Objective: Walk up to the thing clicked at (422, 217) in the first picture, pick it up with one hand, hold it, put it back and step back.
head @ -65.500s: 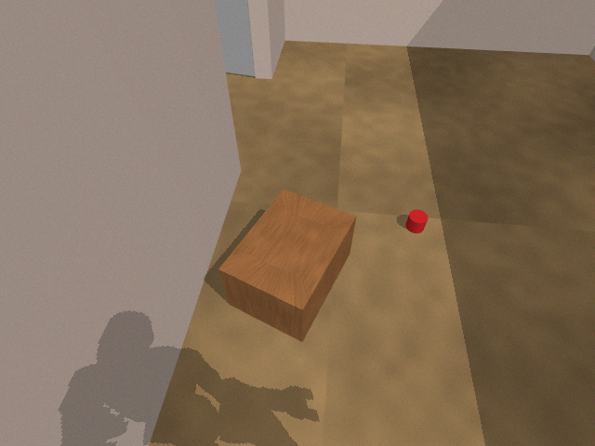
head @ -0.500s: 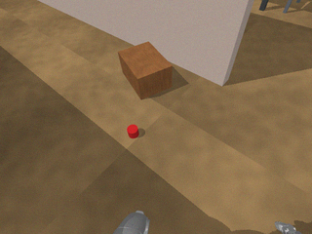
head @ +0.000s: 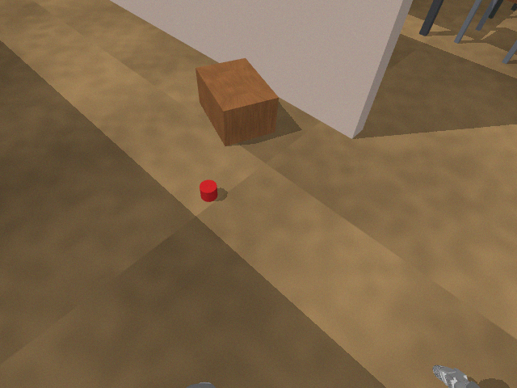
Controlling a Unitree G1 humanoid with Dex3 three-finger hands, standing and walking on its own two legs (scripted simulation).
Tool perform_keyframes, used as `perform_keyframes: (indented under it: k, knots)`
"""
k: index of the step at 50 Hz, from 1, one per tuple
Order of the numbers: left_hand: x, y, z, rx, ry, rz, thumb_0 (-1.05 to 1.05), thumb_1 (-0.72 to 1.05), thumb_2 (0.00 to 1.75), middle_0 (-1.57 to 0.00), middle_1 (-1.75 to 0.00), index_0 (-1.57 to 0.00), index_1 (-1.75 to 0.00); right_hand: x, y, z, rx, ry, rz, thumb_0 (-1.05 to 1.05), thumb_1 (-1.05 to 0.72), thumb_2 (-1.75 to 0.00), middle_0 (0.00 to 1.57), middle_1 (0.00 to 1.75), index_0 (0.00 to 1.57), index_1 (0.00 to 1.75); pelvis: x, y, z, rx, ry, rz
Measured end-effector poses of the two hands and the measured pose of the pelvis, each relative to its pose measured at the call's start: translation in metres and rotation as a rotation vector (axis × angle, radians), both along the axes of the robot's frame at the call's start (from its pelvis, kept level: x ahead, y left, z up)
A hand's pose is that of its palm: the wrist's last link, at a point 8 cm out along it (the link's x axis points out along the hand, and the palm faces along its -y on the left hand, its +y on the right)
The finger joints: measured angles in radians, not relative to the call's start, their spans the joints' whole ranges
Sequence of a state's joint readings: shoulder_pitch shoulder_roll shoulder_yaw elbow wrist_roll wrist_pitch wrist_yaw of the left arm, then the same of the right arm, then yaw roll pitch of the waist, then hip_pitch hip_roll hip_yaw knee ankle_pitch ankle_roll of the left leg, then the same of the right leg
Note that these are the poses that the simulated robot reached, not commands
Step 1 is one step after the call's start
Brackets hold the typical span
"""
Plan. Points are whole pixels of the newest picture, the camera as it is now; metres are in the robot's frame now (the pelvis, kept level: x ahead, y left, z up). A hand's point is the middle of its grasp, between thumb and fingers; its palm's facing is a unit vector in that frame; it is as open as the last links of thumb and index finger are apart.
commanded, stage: step back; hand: left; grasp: from above
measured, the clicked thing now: (208, 190) +1.03 +0.24 -0.72
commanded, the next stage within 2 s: stand in 0.94 s
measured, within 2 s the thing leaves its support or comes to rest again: neither
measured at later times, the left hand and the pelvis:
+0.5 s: hand out of the picture +0.03 +0.31 -0.14, palm faces +0.03 -0.91 -0.41, open 7.4 cm; pelvis +0.00 +0.03 +0.01, yaw +3 degrees
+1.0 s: hand out of the picture +0.14 +0.27 -0.14, palm faces +0.04 -0.94 -0.34, open 7.3 cm; pelvis +0.03 +0.02 +0.00, yaw +2 degrees
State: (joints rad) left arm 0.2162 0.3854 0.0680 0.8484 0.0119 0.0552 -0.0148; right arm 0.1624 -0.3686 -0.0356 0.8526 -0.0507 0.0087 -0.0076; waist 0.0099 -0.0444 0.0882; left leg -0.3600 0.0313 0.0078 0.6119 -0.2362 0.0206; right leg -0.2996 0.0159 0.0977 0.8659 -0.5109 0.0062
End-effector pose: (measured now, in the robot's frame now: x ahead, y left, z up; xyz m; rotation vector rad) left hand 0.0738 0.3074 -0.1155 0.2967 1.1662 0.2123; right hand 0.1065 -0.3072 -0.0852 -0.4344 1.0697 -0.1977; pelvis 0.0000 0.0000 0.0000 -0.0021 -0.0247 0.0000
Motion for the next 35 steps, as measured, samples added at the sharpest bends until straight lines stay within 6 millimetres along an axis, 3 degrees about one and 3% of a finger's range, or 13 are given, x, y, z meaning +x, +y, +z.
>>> perform_keyframes:
  k: [4, 8, 11, 15, 22, 28, 35]
  knots:
    - [-0.046, -0.009, 0.0, 0.045, 0.056, 0.009, 0.0, 0.91, 0.9, -0.2, -0.3, -0.21, -0.29, -0.007, -0.019, -0.008, 0.024, -0.053, -0.02, 0.0, -0.9, -0.89, 0.21, 0.3, 0.21, 0.3, -0.018, -0.013, -0.006, -0.045, -0.032, -0.013]
    - [-0.082, -0.013, 0.013, 0.067, 0.087, 0.039, 0.0, 0.9, 0.9, -0.2, -0.3, -0.21, -0.3, -0.027, -0.024, -0.013, 0.06, -0.01, -0.043, 0.0, -0.91, -0.9, 0.21, 0.3, 0.2, 0.3, -0.021, -0.017, 0.002, -0.005, -0.027, -0.031]
    - [-0.093, -0.008, 0.022, 0.084, 0.101, 0.057, 0.0, 0.9, 0.9, -0.2, -0.3, -0.21, -0.3, -0.043, -0.026, -0.018, 0.074, 0.035, -0.053, 0.0, -0.91, -0.9, 0.21, 0.3, 0.2, 0.3, -0.023, -0.013, 0.006, -0.001, -0.02, -0.013]
    - [-0.094, 0.008, 0.027, 0.1, 0.089, 0.073, 0.0, 0.9, 0.9, -0.21, -0.3, -0.21, -0.3, -0.059, -0.019, -0.027, 0.075, 0.132, -0.042, 0.0, -0.91, -0.9, 0.2, 0.3, 0.2, 0.3, -0.021, -0.004, 0.005, -0.006, -0.007, 0.022]
    - [-0.074, 0.045, 0.013, 0.1, 0.099, 0.08, 0.0, 0.9, 0.9, -0.2, -0.3, -0.21, -0.3, -0.051, 0.018, -0.027, 0.072, 0.15, -0.028, 0.01, -0.91, -0.9, 0.2, 0.3, 0.2, 0.3, -0.012, 0.021, -0.001, 0.03, -0.013, 0.035]
    - [-0.026, 0.044, 0.015, 0.059, 0.041, 0.027, 0.0, 0.91, 0.9, -0.2, -0.3, -0.21, -0.29, -0.043, 0.032, -0.01, 0.075, 0.102, -0.056, 0.0, -0.91, -0.89, 0.21, 0.3, 0.21, 0.3, 0.003, 0.027, 0.009, -0.005, -0.016, 0.038]
    - [0.024, 0.027, 0.009, 0.046, -0.029, -0.002, 0.0, 0.91, 0.9, -0.2, -0.3, -0.21, -0.29, -0.024, 0.019, -0.019, 0.06, 0.092, -0.07, 0.0, -0.9, -0.89, 0.21, 0.3, 0.21, 0.3, 0.018, 0.017, 0.001, 0.015, -0.025, 0.023]
